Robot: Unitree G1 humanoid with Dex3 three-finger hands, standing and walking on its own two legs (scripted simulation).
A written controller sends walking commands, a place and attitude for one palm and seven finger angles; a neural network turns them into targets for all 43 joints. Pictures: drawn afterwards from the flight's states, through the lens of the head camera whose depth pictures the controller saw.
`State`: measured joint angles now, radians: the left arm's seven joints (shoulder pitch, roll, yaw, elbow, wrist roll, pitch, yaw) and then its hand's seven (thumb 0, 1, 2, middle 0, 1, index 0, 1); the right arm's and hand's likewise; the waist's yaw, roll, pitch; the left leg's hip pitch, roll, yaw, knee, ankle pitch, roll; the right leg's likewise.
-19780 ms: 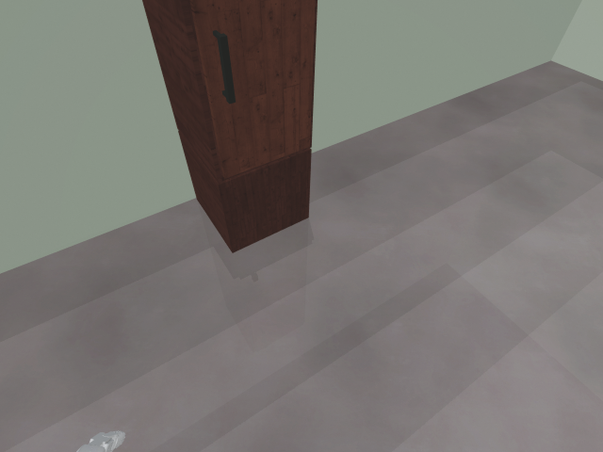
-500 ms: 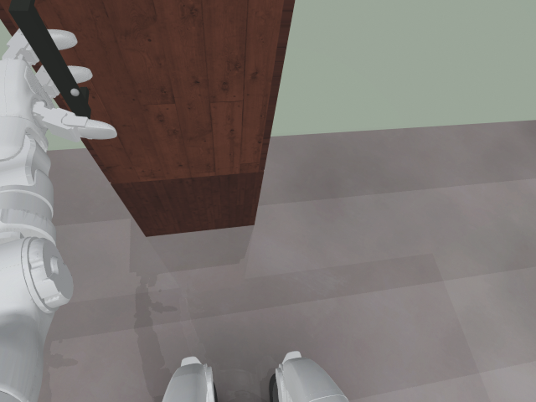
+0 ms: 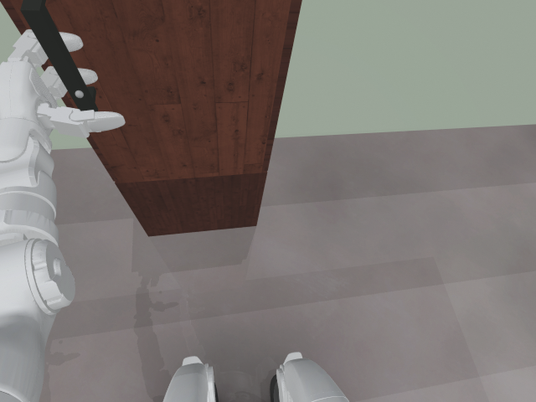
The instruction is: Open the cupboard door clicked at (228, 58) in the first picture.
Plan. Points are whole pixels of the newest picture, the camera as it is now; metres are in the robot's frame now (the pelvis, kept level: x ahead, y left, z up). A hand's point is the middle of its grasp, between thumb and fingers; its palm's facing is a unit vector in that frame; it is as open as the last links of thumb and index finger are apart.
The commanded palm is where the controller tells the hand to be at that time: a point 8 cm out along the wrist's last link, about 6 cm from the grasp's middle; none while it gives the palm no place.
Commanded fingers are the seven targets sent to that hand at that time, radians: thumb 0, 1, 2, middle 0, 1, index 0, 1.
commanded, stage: close the thumb around the handle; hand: left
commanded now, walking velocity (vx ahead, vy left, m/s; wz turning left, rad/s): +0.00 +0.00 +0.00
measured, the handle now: (68, 59) +0.59 +0.23 +0.10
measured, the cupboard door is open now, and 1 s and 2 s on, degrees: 0 13 51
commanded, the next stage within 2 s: pull the door open along its arc in 0.48 s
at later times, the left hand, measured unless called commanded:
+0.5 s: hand (83, 93) +0.53 +0.20 +0.10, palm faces +0.05 -1.00 +0.00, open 5.7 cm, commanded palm +0.51 +0.24 +0.09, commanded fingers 0.00 0.90 0.90 -0.40 -1.35 -0.40 -1.35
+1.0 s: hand (91, 131) +0.46 +0.19 +0.10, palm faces +0.00 -1.00 -0.01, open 5.9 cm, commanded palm +0.40 +0.24 +0.09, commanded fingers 0.00 0.90 0.90 -0.40 -1.35 -0.40 -1.35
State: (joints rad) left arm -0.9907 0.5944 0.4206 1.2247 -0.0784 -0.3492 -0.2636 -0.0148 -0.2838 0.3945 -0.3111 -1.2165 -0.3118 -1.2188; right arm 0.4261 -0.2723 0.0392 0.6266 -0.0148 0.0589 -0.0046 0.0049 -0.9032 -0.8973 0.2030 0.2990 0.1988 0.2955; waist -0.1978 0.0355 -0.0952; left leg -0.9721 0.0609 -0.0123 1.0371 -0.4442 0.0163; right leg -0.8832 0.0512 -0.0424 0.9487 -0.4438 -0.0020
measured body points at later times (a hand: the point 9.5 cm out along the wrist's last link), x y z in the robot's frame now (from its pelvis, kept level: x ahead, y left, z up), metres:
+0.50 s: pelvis +0.00 +0.00 +0.00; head +0.13 +0.02 +0.43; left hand +0.52 +0.26 +0.10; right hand -0.01 -0.26 -0.10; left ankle +0.02 +0.10 -0.67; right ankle +0.00 -0.13 -0.67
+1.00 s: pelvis +0.02 -0.01 +0.02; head +0.10 +0.00 +0.46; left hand +0.46 +0.24 +0.10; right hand +0.04 -0.27 -0.10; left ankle +0.02 +0.10 -0.67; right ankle +0.00 -0.13 -0.67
